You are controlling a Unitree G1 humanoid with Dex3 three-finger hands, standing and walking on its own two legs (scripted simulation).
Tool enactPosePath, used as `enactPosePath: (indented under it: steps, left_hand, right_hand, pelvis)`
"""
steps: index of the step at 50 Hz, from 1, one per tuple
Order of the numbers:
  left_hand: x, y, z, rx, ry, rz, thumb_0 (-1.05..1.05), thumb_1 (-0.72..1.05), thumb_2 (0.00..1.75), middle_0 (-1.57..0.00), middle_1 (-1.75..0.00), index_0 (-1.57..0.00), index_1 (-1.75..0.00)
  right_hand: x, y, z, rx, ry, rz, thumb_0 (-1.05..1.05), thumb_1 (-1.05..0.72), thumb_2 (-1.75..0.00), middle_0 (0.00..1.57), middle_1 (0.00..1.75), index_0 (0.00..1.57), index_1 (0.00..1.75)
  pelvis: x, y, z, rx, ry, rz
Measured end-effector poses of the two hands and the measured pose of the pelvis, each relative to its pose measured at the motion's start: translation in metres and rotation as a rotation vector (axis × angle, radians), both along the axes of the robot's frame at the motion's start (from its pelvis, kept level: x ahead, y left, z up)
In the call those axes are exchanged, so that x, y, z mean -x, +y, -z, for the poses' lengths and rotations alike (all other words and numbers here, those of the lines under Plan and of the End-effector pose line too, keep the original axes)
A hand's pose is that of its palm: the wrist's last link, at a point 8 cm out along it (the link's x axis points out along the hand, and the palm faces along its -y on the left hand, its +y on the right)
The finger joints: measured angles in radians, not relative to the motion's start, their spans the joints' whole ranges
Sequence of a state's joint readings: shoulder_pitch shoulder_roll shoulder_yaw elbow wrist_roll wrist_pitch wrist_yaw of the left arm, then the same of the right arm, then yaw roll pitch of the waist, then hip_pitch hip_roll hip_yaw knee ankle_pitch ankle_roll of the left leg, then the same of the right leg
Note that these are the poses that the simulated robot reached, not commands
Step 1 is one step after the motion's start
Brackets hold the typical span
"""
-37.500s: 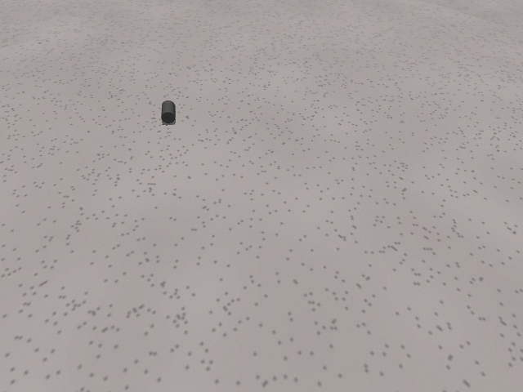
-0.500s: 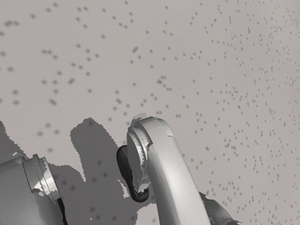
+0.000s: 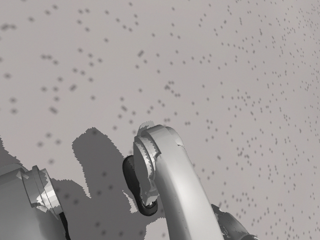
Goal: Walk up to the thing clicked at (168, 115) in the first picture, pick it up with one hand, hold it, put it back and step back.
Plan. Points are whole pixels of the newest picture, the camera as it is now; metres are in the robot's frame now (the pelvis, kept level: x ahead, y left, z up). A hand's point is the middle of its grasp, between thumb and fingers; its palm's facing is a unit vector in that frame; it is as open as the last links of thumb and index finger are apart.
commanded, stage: open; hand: left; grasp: from above
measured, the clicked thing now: out of the picture +0.49 +0.34 -0.27
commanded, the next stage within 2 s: withdraw in 0.32 s
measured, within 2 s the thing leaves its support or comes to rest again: neither
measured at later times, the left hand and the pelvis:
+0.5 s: hand out of the picture +0.47 +0.34 -0.23, palm faces -0.46 -0.12 -0.88, open 13.6 cm; pelvis +0.00 +0.00 +0.00, yaw +0 degrees
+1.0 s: hand out of the picture +0.47 +0.37 -0.05, palm faces -0.44 -0.12 -0.89, open 14.0 cm; pelvis +0.00 +0.00 +0.06, yaw +5 degrees
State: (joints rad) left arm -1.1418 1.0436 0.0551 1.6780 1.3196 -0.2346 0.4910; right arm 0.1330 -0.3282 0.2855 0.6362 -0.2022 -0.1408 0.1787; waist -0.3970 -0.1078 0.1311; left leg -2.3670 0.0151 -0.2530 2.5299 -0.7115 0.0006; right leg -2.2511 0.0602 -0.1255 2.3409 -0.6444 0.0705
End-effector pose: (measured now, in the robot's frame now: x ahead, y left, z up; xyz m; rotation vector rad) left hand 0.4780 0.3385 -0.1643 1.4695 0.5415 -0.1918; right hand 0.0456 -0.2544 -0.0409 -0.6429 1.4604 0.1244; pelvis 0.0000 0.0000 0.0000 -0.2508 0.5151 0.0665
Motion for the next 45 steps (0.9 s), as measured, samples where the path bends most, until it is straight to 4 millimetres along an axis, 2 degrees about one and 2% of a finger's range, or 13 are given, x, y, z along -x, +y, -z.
enactPosePath:
  steps: [19, 29, 32, 35, 40, 45]
  left_hand:
    - [0.003, 0.004, 0.009, 0.015, 0.019, 0.005, 0.00, -0.39, 0.94, -0.14, -0.98, -0.16, -0.98]
    - [-0.001, 0.008, 0.002, 0.009, -0.016, 0.011, 0.00, -0.48, 0.99, -0.10, -1.03, -0.11, -1.02]
    - [-0.007, 0.012, -0.013, -0.004, -0.081, -0.001, 0.00, -0.50, 1.00, -0.09, -1.03, -0.10, -1.02]
    - [-0.012, 0.019, -0.035, -0.027, -0.144, -0.035, 0.00, -0.51, 1.00, -0.09, -1.03, -0.10, -1.02]
    - [-0.013, 0.036, -0.086, -0.087, -0.167, -0.097, 0.00, -0.53, 1.00, -0.09, -1.02, -0.09, -1.02]
    - [-0.006, 0.044, -0.138, -0.103, -0.094, -0.141, 0.00, -0.53, 1.01, -0.09, -1.02, -0.08, -1.02]
  right_hand:
    - [-0.005, -0.001, -0.004, 0.016, 0.016, -0.026, 0.00, -0.89, -0.89, 0.21, 0.30, 0.20, 0.30]
    - [-0.006, -0.001, -0.006, 0.022, 0.018, -0.022, 0.00, -0.90, -0.89, 0.21, 0.30, 0.20, 0.30]
    - [-0.008, 0.000, -0.005, 0.007, 0.018, -0.015, 0.00, -0.91, -0.90, 0.21, 0.30, 0.20, 0.30]
    - [-0.012, 0.002, -0.002, -0.017, 0.006, 0.005, 0.00, -0.91, -0.90, 0.21, 0.30, 0.20, 0.30]
    - [-0.024, 0.002, 0.005, -0.069, -0.033, 0.056, 0.00, -0.91, -0.90, 0.21, 0.30, 0.20, 0.30]
    - [-0.039, 0.004, 0.004, -0.111, -0.063, 0.102, 0.00, -0.91, -0.90, 0.20, 0.30, 0.20, 0.30]
  pelvis:
    - [0.000, 0.000, -0.001, 0.006, -0.002, -0.002]
    - [-0.001, 0.001, -0.002, 0.009, 0.006, -0.002]
    - [-0.003, 0.001, -0.003, 0.007, 0.020, -0.004]
    - [-0.006, 0.000, -0.006, 0.001, 0.042, -0.007]
    - [-0.009, 0.001, -0.015, -0.011, 0.084, -0.019]
    - [-0.006, 0.001, -0.035, -0.038, 0.099, -0.041]
